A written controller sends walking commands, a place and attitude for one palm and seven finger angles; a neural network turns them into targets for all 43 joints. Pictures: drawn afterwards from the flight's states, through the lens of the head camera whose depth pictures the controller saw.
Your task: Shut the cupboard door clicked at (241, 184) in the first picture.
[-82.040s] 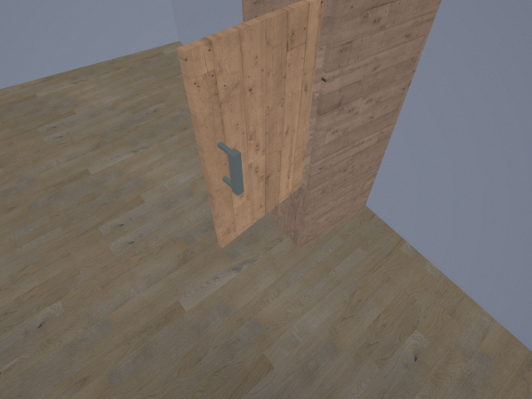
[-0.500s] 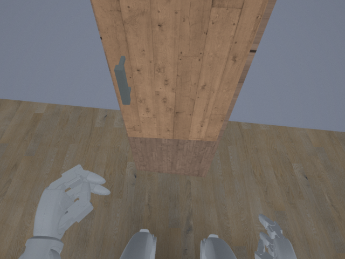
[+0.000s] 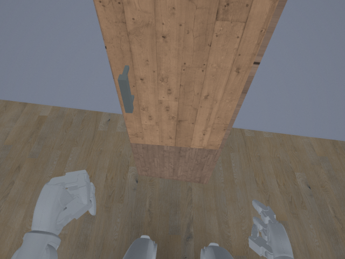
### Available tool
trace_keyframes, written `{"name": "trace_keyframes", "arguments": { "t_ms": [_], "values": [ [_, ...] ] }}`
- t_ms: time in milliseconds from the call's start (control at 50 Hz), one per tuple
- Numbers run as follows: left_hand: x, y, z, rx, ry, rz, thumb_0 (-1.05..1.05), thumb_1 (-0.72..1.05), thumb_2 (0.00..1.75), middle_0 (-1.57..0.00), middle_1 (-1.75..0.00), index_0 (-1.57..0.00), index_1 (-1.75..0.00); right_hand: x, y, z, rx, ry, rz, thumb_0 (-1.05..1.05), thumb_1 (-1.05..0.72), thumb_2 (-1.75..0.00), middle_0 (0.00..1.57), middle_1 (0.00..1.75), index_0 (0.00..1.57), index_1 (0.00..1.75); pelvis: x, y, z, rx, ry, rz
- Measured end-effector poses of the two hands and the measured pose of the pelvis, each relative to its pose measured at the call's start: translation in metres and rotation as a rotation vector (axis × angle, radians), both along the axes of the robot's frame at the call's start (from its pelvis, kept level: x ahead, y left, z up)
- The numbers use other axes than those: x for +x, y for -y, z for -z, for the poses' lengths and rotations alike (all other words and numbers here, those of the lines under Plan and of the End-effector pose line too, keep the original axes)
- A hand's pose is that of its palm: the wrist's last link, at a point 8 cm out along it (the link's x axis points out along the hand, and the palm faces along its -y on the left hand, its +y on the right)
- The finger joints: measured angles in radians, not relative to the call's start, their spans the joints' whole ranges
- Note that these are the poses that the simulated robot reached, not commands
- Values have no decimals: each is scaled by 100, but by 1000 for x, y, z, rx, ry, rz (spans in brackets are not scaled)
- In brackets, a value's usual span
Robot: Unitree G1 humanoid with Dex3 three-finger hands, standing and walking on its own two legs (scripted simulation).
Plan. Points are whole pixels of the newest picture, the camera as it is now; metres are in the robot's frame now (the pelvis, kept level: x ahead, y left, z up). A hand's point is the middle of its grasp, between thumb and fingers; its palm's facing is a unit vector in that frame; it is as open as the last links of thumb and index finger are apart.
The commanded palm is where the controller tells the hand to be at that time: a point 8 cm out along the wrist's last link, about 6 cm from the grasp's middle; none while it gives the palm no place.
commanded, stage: raise the hand and make a fist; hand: left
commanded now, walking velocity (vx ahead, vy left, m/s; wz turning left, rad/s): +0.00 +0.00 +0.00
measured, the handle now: (127, 90) +0.52 +0.17 +0.07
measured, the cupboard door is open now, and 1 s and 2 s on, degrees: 3 3 3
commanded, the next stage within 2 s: bring the fist close to the handle in 0.52 s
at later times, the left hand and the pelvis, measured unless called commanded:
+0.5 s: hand (95, 198) +0.22 +0.17 +0.06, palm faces -0.01 -1.00 -0.05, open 3.1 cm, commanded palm +0.20 +0.23 +0.07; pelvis +0.00 -0.01 +0.00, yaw +0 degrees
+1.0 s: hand (111, 165) +0.29 +0.16 +0.06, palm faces -0.04 -1.00 -0.04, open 3.1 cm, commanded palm +0.28 +0.21 +0.07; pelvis -0.01 -0.01 +0.00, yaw +0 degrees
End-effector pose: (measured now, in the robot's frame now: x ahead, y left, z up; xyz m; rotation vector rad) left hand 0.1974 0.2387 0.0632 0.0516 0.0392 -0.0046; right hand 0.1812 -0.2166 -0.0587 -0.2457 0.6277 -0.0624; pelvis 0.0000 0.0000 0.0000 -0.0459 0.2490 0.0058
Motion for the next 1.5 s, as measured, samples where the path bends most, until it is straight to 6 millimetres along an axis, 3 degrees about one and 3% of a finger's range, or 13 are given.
{"name": "trace_keyframes", "arguments": {
  "t_ms": [360,720,900,1160,1500],
  "values": [
    [10,10,-3,-10,2,10,2,90,90,-130,-150,-130,-150,-25,36,3,-31,-56,76,2,-90,-90,21,30,21,30,1,10,-5,18,6,10],
    [8,12,-5,1,29,8,2,89,90,-130,-150,-130,-150,-14,24,6,-6,-22,36,1,-90,-90,21,30,21,30,-3,11,-2,17,9,2],
    [50,27,-3,-17,57,49,2,89,90,-130,-150,-130,-150,-23,25,13,-9,-53,41,1,-90,-90,21,30,21,30,-8,11,0,18,7,3],
    [116,27,-4,-29,47,23,2,90,90,-130,-150,-130,-150,-57,39,17,-28,-182,105,1,-90,-90,21,30,21,30,-6,9,-9,27,-7,18],
    [179,47,-5,-30,60,21,2,90,90,-130,-150,-130,-150,-87,43,30,-19,-320,164,1,-90,-90,21,30,21,30,-3,6,-10,33,-38,32]
  ]
}}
